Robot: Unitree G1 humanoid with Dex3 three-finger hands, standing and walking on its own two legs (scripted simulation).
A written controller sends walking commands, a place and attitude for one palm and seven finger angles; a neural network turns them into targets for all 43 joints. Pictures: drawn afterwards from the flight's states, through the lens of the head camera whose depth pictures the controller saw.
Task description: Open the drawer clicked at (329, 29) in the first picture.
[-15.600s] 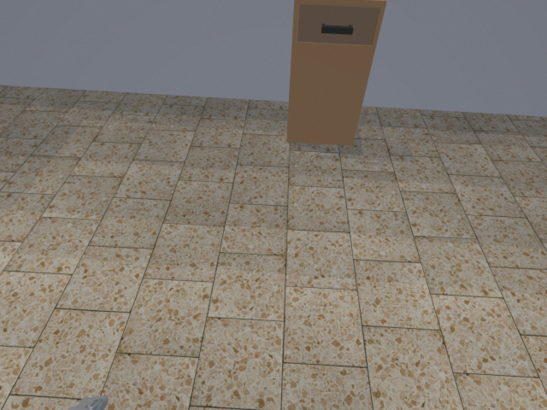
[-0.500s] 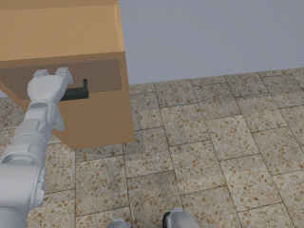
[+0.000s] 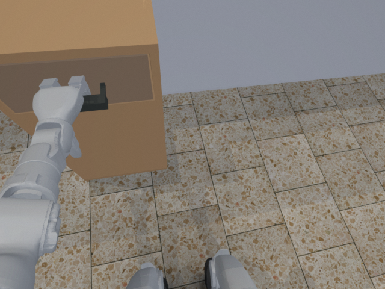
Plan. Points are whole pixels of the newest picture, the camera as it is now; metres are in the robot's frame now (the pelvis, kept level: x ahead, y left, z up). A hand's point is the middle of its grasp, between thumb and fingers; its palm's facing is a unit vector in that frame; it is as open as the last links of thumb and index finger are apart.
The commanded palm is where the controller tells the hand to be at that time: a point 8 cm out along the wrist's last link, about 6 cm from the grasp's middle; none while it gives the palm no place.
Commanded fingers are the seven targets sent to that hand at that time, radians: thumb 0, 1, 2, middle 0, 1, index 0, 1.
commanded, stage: lower the fingers behind the handle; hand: left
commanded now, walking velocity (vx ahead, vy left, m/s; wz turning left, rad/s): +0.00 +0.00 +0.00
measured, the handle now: (75, 96) +0.55 +0.24 -0.02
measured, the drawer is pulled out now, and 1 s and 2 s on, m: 0.00 0.00 0.01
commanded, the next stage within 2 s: close the thumb around the handle in 0.78 s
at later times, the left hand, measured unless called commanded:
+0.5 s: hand (71, 123) +0.49 +0.24 -0.04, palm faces -0.06 -0.03 -1.00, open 13.8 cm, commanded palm +0.48 +0.23 +0.01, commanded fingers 0.00 -0.50 0.30 -0.30 -1.20 -0.30 -1.20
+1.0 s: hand (76, 122) +0.49 +0.23 -0.04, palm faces -0.07 -0.02 -1.00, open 13.5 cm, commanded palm +0.48 +0.21 +0.01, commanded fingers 0.00 -0.11 0.47 -0.33 -1.24 -0.33 -1.24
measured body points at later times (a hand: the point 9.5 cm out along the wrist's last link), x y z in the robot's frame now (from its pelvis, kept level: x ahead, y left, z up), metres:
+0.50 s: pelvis -0.01 +0.00 -0.02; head +0.14 +0.02 +0.41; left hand +0.49 +0.24 +0.01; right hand +0.00 -0.28 -0.13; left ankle -0.02 +0.08 -0.67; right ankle +0.03 -0.14 -0.67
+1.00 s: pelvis -0.01 -0.01 -0.02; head +0.14 +0.01 +0.40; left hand +0.49 +0.23 +0.01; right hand -0.01 -0.28 -0.14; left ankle -0.02 +0.08 -0.67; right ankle +0.03 -0.14 -0.67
